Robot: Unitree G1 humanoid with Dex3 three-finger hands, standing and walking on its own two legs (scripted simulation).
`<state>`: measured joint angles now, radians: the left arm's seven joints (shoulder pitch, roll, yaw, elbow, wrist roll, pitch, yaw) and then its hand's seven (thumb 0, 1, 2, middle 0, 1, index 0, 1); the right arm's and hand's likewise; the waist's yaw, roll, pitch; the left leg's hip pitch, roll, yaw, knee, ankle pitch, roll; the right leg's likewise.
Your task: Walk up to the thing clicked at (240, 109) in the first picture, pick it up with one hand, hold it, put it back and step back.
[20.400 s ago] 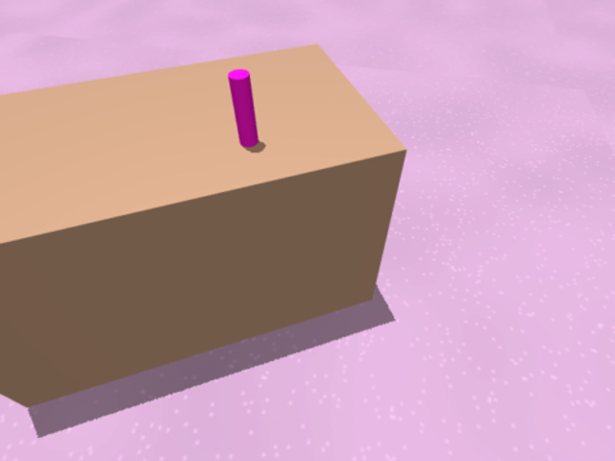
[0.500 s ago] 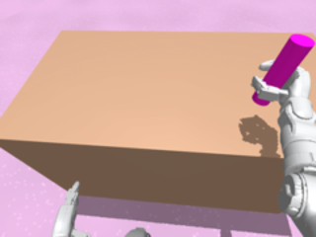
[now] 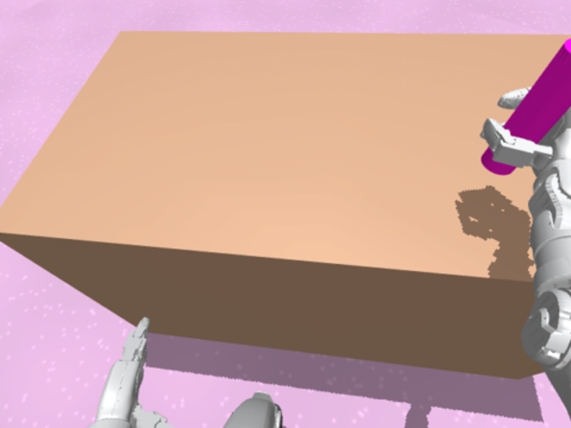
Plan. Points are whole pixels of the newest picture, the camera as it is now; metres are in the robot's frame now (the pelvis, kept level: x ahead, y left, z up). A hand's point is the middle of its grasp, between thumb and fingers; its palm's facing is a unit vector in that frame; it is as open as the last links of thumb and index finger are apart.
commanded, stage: lower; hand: right
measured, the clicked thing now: (535, 116) +0.51 -0.22 +0.14
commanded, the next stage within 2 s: loosen in 1.16 s
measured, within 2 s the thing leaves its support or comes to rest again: rests again in 1.00 s
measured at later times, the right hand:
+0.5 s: hand (493, 156) +0.52 -0.21 +0.06, palm faces +0.20 +0.98 +0.01, open 6.0 cm
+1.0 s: hand (484, 167) +0.52 -0.21 +0.03, palm faces +0.20 +0.98 +0.00, open 6.0 cm
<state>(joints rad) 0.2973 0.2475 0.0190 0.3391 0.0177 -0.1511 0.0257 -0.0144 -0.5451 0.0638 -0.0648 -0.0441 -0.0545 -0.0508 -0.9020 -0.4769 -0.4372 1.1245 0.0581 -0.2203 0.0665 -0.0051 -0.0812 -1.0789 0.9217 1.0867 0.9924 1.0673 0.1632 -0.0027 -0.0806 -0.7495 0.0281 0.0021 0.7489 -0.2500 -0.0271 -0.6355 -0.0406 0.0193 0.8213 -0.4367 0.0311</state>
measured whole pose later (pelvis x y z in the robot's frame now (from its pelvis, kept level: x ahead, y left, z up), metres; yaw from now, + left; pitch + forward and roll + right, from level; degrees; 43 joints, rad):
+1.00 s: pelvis -0.02 +0.00 -0.04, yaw +0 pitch +22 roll +2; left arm 0.33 0.27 0.01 0.10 0.06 -0.12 0.00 -0.01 -0.56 0.07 -0.07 -0.04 -0.05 -0.05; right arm -0.97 -0.58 -0.53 1.25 -0.01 -0.34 0.07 0.00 -0.08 -1.09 0.92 1.09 0.99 1.07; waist 0.25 0.01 -0.10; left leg -1.05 0.02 0.01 0.98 -0.31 -0.02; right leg -0.95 -0.05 0.04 1.09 -0.52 0.04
